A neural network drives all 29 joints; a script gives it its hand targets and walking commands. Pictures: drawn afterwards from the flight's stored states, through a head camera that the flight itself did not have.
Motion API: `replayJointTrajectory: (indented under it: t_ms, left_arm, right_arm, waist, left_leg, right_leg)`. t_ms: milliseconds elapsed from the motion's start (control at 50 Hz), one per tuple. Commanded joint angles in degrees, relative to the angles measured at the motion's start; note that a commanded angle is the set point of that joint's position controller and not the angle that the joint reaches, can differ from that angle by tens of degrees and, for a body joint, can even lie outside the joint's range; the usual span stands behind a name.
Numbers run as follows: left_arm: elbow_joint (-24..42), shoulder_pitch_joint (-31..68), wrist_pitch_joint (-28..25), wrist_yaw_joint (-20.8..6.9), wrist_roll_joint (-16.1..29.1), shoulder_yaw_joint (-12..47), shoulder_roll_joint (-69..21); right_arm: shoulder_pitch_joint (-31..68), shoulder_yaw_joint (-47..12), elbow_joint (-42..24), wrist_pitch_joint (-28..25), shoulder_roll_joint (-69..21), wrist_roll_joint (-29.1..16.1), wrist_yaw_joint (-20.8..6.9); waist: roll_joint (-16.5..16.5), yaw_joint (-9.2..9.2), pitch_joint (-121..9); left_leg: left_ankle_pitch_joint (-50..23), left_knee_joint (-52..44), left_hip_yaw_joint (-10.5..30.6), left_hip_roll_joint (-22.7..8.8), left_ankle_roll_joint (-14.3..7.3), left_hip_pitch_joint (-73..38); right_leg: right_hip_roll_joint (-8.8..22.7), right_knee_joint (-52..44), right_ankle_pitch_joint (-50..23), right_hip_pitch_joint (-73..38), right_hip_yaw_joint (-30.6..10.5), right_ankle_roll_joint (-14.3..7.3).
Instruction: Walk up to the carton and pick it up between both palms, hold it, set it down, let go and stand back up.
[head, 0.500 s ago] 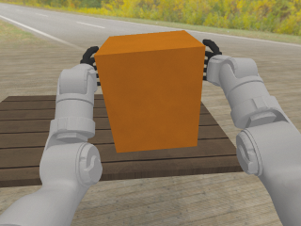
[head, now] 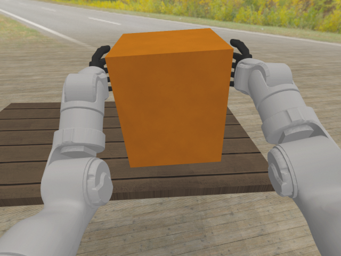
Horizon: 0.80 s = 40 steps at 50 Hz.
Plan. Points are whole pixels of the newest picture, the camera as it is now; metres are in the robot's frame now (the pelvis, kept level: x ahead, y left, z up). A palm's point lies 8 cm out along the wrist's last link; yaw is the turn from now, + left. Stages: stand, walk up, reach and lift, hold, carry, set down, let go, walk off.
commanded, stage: hold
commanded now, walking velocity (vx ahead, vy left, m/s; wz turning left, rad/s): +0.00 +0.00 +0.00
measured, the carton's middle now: (170, 96) +0.40 +0.00 +0.28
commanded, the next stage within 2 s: set down in 1.34 s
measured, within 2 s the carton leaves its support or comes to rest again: neither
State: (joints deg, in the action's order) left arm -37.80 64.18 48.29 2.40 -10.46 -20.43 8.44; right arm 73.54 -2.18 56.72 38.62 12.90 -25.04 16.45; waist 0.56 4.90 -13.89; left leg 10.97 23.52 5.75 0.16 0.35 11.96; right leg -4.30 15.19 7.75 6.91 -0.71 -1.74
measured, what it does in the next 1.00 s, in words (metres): stands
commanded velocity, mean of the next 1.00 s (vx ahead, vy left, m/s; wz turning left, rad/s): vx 0.00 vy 0.00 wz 0.00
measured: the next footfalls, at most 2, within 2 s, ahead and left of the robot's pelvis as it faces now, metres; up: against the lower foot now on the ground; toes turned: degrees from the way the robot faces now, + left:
none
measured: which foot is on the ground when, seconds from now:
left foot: down 0.00-1.00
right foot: down 0.00-1.00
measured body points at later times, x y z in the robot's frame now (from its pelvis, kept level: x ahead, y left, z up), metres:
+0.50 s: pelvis +0.00 +0.01 +0.00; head -0.09 +0.02 +0.44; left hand +0.40 +0.16 +0.32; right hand +0.39 -0.15 +0.34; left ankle +0.02 +0.12 -0.75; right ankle +0.00 -0.10 -0.75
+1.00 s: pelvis +0.00 +0.01 +0.00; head -0.09 +0.02 +0.44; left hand +0.39 +0.15 +0.33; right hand +0.38 -0.15 +0.35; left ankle +0.02 +0.12 -0.75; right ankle +0.00 -0.10 -0.75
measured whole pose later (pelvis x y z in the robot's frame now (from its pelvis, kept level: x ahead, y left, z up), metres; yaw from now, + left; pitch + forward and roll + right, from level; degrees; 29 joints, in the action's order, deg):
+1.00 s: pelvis +0.00 +0.01 +0.00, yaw -1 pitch -1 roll -2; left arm -33.4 62.8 51.8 3.0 -10.3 -21.6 7.0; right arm 73.4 -3.2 54.1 42.0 14.0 -26.8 17.3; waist 1.2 4.1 -13.8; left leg 12.0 24.4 4.8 0.2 -0.1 11.7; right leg -4.4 16.1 8.4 7.0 -2.2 -1.3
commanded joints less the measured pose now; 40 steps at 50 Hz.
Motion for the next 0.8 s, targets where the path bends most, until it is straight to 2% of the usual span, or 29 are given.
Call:
replayJointTrajectory:
  t_ms: [0,200,220,280,460,580,700,780]
  left_arm:
    - [8.6,49.5,-4.2,-8.1,10.9,15.0,-33.6]
    - [11.4,49.4,-3.6,-8.1,10.9,16.2,-34.1]
    - [9.1,48.2,-2.8,-8.1,10.1,14.4,-32.6]
    - [8.7,48.2,-2.2,-8.2,10.0,14.1,-32.0]
    - [12.3,49.4,-2.3,-7.5,12.4,16.5,-34.0]
    - [12.7,48.0,-1.9,-7.4,12.0,15.9,-33.3]
    - [15.5,48.9,-1.6,-7.2,12.3,16.9,-33.6]
    - [14.8,49.1,-1.3,-7.2,12.2,16.7,-33.5]
  right_arm:
    - [44.5,-4.1,-17.3,-1.1,-37.9,-10.4,-7.8]
    - [44.4,-5.3,-19.0,-0.8,-38.0,-11.6,-7.8]
    - [45.2,-5.5,-18.7,0.0,-37.5,-12.0,-7.4]
    - [45.4,-5.0,-18.1,0.5,-37.0,-12.0,-7.3]
    - [45.0,-5.0,-20.9,1.0,-37.4,-12.7,-7.2]
    - [43.9,-5.5,-20.9,1.6,-37.1,-12.8,-7.4]
    - [44.2,-6.7,-23.0,1.8,-37.9,-13.9,-7.4]
    - [44.6,-6.4,-22.9,2.0,-38.0,-13.8,-7.4]
  waist:
    - [2.8,0.39,-15.9]
    - [2.8,0.49,-16.3]
    - [2.3,-0.27,-13.8]
    - [2.3,-0.38,-12.4]
    - [3.2,0.47,-18.3]
    - [2.4,-0.10,-18.5]
    - [2.9,-0.44,-19.5]
    - [2.3,-0.53,-17.9]
  left_leg:
    - [-10.4,-2.7,-0.7,1.1,2.5,-5.0]
    - [-14.4,-1.7,-0.7,0.8,3.0,-6.8]
    - [-12.7,-1.8,-1.0,1.3,2.7,-6.1]
    - [-10.5,-2.6,-1.0,1.0,2.4,-5.3]
    - [-13.8,-1.1,-0.7,0.8,3.3,-7.2]
    - [-13.9,-1.2,-0.5,0.7,3.2,-6.8]
    - [-16.2,-0.6,-0.4,0.8,3.4,-7.5]
    - [-14.8,-0.9,-0.5,0.8,3.2,-7.2]
  right_leg:
    - [0.9,-1.0,-9.6,-6.1,-1.7,3.5]
    - [0.4,-0.6,-12.7,-6.8,-1.5,3.5]
    - [0.7,-0.9,-11.6,-5.8,-2.4,3.7]
    - [0.9,-1.2,-8.5,-4.1,-2.4,3.6]
    - [0.2,-0.1,-11.2,-4.5,-2.4,3.2]
    - [0.1,0.0,-11.7,-4.9,-2.5,3.4]
    - [-0.1,0.4,-14.2,-5.5,-2.6,3.5]
    - [-0.1,0.0,-12.7,-4.6,-2.6,3.6]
